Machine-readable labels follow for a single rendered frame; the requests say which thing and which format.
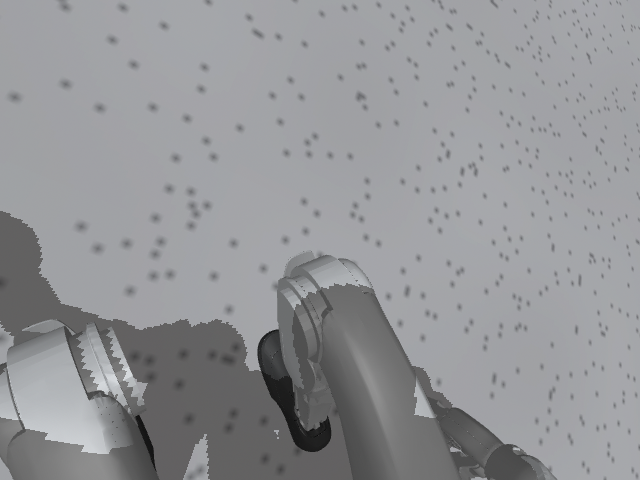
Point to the left robot foot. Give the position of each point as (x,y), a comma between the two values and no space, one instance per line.
(146,439)

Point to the right robot hand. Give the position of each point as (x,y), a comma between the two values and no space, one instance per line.
(464,433)

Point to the right robot arm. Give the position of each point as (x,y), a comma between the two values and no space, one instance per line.
(509,462)

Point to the right robot foot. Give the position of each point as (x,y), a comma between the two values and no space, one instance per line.
(279,384)

